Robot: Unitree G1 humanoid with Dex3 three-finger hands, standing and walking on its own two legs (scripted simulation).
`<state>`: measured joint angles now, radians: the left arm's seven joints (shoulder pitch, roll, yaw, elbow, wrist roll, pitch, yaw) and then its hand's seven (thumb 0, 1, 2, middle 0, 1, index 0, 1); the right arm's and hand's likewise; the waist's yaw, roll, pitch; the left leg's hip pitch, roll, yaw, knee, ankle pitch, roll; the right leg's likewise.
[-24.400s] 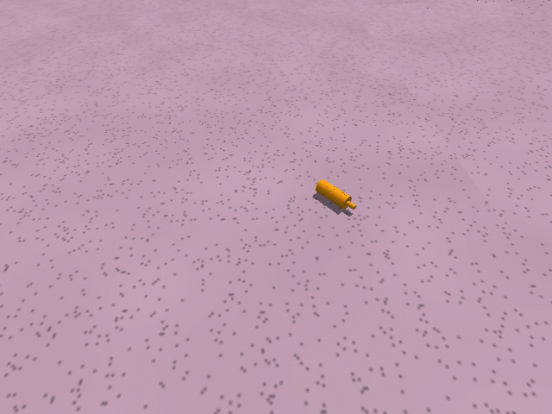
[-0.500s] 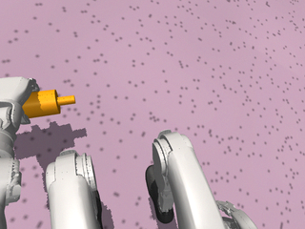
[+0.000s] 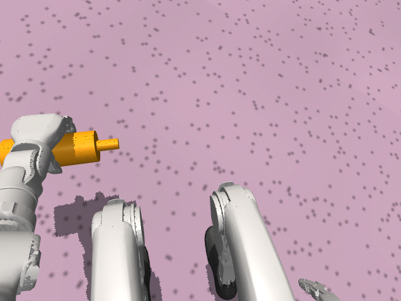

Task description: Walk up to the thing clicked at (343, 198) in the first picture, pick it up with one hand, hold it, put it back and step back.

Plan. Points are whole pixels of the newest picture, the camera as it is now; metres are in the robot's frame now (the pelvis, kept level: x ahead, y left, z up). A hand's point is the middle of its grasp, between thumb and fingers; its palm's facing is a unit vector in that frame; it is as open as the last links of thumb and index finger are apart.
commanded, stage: lift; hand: left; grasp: from above
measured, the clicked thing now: (66, 149) +0.45 +0.25 -0.18
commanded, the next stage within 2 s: hold in 1.28 s
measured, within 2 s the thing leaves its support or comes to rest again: neither
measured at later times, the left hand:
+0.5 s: hand out of the picture +0.38 +0.27 +0.04, palm faces -0.46 -0.08 -0.89, open 10.0 cm
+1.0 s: hand out of the picture +0.35 +0.25 +0.20, palm faces -0.47 -0.08 -0.88, open 10.1 cm
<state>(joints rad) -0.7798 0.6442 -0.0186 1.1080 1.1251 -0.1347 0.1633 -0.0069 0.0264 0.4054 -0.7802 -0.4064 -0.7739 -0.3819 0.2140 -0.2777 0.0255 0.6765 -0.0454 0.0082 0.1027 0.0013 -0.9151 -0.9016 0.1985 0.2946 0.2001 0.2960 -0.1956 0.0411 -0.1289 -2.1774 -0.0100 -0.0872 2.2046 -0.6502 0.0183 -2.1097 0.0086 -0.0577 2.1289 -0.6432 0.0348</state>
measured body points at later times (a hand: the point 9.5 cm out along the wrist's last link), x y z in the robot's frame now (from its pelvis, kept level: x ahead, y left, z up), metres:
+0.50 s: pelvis +0.01 +0.00 +0.15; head +0.17 +0.04 +0.57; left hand +0.40 +0.27 +0.09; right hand +0.14 -0.26 +0.03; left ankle +0.09 +0.11 -0.36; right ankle +0.10 -0.13 -0.36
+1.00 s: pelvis +0.05 +0.01 +0.30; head +0.12 +0.02 +0.74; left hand +0.37 +0.25 +0.25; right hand +0.15 -0.26 +0.18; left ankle +0.09 +0.11 -0.36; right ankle +0.10 -0.13 -0.36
